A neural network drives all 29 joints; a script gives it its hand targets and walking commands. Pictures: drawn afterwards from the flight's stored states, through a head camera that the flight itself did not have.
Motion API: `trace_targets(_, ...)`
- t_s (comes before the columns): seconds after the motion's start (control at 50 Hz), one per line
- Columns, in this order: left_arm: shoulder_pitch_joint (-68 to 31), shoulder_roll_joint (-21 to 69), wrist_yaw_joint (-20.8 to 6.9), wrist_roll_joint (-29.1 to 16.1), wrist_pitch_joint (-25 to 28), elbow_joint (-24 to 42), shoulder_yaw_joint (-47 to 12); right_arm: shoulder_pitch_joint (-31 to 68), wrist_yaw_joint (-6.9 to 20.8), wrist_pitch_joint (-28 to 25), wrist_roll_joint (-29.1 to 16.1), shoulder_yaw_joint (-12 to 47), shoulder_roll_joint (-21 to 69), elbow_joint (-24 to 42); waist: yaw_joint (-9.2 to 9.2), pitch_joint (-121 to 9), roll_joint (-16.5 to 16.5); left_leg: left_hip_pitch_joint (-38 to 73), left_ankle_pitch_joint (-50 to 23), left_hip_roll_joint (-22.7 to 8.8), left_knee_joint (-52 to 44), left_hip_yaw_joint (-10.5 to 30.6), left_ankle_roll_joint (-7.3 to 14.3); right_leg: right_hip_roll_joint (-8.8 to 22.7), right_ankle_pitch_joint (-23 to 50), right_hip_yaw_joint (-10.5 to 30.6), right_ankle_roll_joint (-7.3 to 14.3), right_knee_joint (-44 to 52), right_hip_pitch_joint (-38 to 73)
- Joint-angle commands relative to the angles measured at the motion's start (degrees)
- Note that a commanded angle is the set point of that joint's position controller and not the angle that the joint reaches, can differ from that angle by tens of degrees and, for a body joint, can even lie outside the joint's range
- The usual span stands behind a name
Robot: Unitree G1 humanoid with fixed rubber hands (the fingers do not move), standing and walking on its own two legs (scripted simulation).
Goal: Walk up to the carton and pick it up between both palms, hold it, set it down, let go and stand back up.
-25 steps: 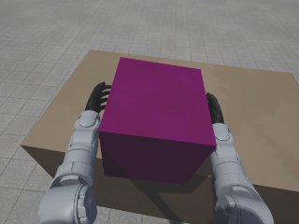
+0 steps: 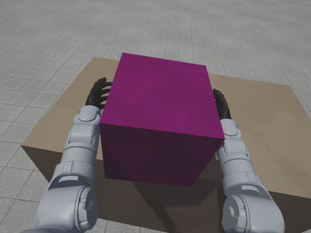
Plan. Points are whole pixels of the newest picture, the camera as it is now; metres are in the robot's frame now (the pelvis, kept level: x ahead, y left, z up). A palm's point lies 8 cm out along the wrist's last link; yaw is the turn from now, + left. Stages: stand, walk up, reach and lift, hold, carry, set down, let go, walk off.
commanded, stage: reach and lift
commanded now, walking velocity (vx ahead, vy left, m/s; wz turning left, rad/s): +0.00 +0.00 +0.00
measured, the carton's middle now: (157, 120) +0.41 -0.02 +0.09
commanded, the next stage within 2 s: hold in 1.74 s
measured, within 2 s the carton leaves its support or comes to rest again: neither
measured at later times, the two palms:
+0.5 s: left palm (94, 99) +0.41 +0.14 +0.17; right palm (229, 113) +0.37 -0.20 +0.15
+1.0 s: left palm (89, 95) +0.38 +0.14 +0.20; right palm (235, 108) +0.36 -0.19 +0.18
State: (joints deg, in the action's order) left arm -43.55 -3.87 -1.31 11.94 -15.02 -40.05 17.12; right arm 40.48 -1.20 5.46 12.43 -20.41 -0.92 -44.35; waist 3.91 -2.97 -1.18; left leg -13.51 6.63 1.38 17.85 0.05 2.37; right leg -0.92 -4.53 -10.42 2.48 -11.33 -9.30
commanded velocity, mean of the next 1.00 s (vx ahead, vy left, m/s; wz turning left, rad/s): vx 0.00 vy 0.00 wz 0.00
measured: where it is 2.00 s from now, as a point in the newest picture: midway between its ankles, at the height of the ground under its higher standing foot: outside the picture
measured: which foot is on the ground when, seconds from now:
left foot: down 0.00-1.00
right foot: down 0.00-1.00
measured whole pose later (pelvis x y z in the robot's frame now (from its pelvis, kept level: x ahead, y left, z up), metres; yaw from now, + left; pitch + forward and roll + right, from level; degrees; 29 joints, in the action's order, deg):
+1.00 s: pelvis -0.01 +0.01 +0.00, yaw -2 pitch -3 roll -1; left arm -41.6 -3.9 -0.3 11.6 -38.4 -16.4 14.2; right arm 42.4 -4.2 21.3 -3.3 -9.9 -5.7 -32.8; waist 4.9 -1.2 -1.1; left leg -9.5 7.2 0.8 19.2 -1.6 2.6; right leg -1.4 -3.8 -8.6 2.4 -11.7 -5.5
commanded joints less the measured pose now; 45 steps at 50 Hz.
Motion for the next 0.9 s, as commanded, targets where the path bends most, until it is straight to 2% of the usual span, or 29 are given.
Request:
trace_targets(0.0, -34.89, 25.83, -6.23, -3.02, 0.17, 13.92, -17.28, 38.57, 3.28, -4.42, -3.67, 15.55, 21.36, 13.83, 1.41, -30.28, 5.32, 6.9, -10.35, -2.09, -1.1, 4.47, -1.9, 1.37, 13.92, 6.22, -1.08, -2.53, 16.5)
trace_targets(0.08, -35.12, 26.98, -6.11, -5.12, -1.12, 18.26, -20.59, 38.88, 2.79, -3.94, -4.93, 18.0, 22.24, 17.55, 2.19, -33.85, 4.08, 7.59, -12.02, -1.66, -0.05, 4.6, -1.61, 1.44, 16.79, 6.65, -1.5, -2.99, 17.71)
trace_targets(0.14, -34.48, 26.16, -6.25, -4.91, -2.66, 18.8, -19.96, 39.54, 2.36, -2.93, -6.51, 19.58, 21.73, 18.06, 1.55, -31.53, 3.36, 6.08, -11.74, -1.7, -0.55, 4.84, -1.05, 1.51, 18.1, 7.04, -1.58, -3.37, 19.88)
trace_targets(0.18, -33.58, 26.08, -6.47, -5.46, -3.66, 19.82, -20.28, 38.98, 2.04, -2.27, -7.71, 20.38, 21.53, 18.84, 1.83, -29.71, 2.58, 5.69, -10.59, -1.67, -0.77, 4.77, -0.78, 1.74, 18.12, 7.54, -1.59, -3.39, 20.82)
trace_targets(0.22, -32.8, 25.21, -6.76, -4.8, -4.73, 18.67, -19.13, 39.73, 1.77, -1.51, -8.43, 20.95, 21.06, 19.27, 1.09, -27.11, 1.6, 4.13, -8.83, -1.51, -0.99, 4.44, -0.3, 1.87, 17.09, 7.41, -1.99, -3.53, 20.87)
trace_targets(0.26, -32.47, 25.17, -6.92, -4.9, -5.76, 20.35, -19.24, 39.38, 1.06, -0.97, -9.47, 22.06, 21.11, 20.56, 1.05, -26.72, 0.66, 3.68, -9.67, -1.45, -1.14, 4.64, -0.05, 1.69, 19.26, 7.72, -2.01, -3.92, 22.18)
trace_targets(0.32, -32.73, 25.47, -6.53, -5.32, -6.88, 24.86, -20.81, 39.51, 0.66, -0.14, -11.62, 24.25, 21.0, 23.23, 0.81, -30.53, 1.48, 7.23, -13.43, -1.35, -0.55, 4.62, -0.35, 1.17, 22.18, 7.77, -1.99, -4.08, 22.31)
trace_targets(0.34, -32.36, 25.4, -6.62, -5.06, -7.41, 23.67, -20.42, 40.33, 0.61, 0.09, -11.74, 24.02, 20.31, 23.92, 0.59, -29.33, 1.57, 6.88, -12.61, -1.44, -0.49, 4.36, -0.5, 1.02, 21.2, 7.46, -1.95, -3.85, 21.9)
trace_targets(0.36, -30.57, 25.99, -6.56, -5.2, -8.07, 25.5, -21.47, 39.16, 0.43, 0.42, -12.68, 25.24, 20.27, 24.92, 0.79, -30.51, 1.75, 7.98, -14.73, -1.43, -0.24, 4.49, -0.53, 0.96, 23.02, 7.63, -2.01, -3.85, 22.5)
trace_targets(0.42, -30.81, 25.1, -6.37, -5.21, -10.13, 26.91, -21.55, 38.75, 0.03, 1.85, -13.76, 24.89, 18.45, 24.42, 1.18, -27.53, 2.19, 9.47, -13.61, -1.64, -0.14, 4.61, -1.21, 0.68, 19.9, 7.21, -1.55, -3.1, 20.41)
trace_targets(0.46, -28.29, 25.51, -6.36, -5.73, -11.81, 31.46, -23.45, 35.58, -0.34, 3.07, -15.7, 26.31, 18.23, 25.51, 1.52, -27.35, 2.9, 11.52, -17.23, -1.88, 0.28, 4.61, -1.97, 0.37, 21.5, 7.29, -1.26, -2.45, 19.41)
trace_targets(0.5, -29.18, 24.53, -6.49, -5.76, -13.05, 32.05, -22.94, 36.59, -0.46, 4.23, -16.15, 25.92, 17.81, 26.57, 1.3, -26.7, 2.73, 11.93, -16.14, -1.77, 0.23, 4.61, -1.91, 0.47, 20.3, 7.38, -1.59, -2.09, 18.59)
trace_targets(0.54, -29.28, 24.74, -6.71, -5.63, -14.46, 32.71, -23.16, 36.94, -0.56, 5.46, -16.66, 25.46, 16.87, 26.56, 1.85, -24.13, 3.8, 12.31, -14.19, -1.78, -0.34, 4.49, -2.4, 0.24, 17.37, 7.01, -1.38, -1.45, 17.6)
trace_targets(0.58, -28.61, 24.5, -6.89, -5.44, -15.85, 32.74, -22.8, 36.69, -0.64, 6.47, -16.98, 25.36, 16.05, 26.99, 2.13, -22.38, 3.51, 12.58, -12.24, -1.99, -0.46, 4.49, -2.3, 0.26, 15.0, 6.87, -1.32, -1.01, 16.64)
trace_targets(0.62, -29.59, 24.66, -6.65, -6.1, -16.55, 36.02, -23.9, 37.34, -0.72, 6.87, -17.76, 25.67, 16.13, 29.02, 2.31, -24.5, 3.98, 12.98, -12.67, -1.81, -0.17, 4.3, -2.37, 0.17, 15.32, 6.84, -1.17, -1.39, 16.37)
trace_targets(0.7, -31.98, 25.34, -6.25, -6.92, -17.73, 36.36, -24.4, 41.37, -0.56, 8.03, -18.07, 25.72, 16.08, 31.6, 1.73, -25.34, 3.63, 11.87, -9.89, -1.97, -0.6, 4.0, -2.06, 0.01, 12.46, 6.65, -1.08, -1.38, 15.82)
trace_targets(0.78, -34.26, 25.09, -5.65, -6.77, -19.08, 35.24, -23.9, 42.48, 0.36, 9.49, -17.09, 23.47, 15.01, 28.24, 2.03, -22.54, 4.43, 11.43, -3.88, -2.73, -1.51, 3.74, -2.53, -0.13, 4.81, 5.77, -0.64, -0.54, 12.03)
trace_targets(0.82, -34.4, 25.16, -5.57, -7.02, -20.0, 35.43, -23.73, 42.81, 0.59, 10.2, -17.26, 23.04, 14.78, 28.14, 1.84, -23.1, 4.45, 11.6, -3.11, -2.79, -1.64, 3.56, -2.48, -0.02, 3.73, 6.06, -0.58, -0.35, 11.7)
trace_targets(0.88, -34.8, 24.6, -5.66, -7.13, -20.59, 34.78, -22.82, 43.88, 0.48, 10.96, -17.44, 23.37, 15.49, 28.31, 1.7, -25.36, 2.58, 10.14, -2.27, -2.55, -1.93, 3.1, -1.53, 0.23, 4.31, 6.46, -1.12, -0.67, 13.46)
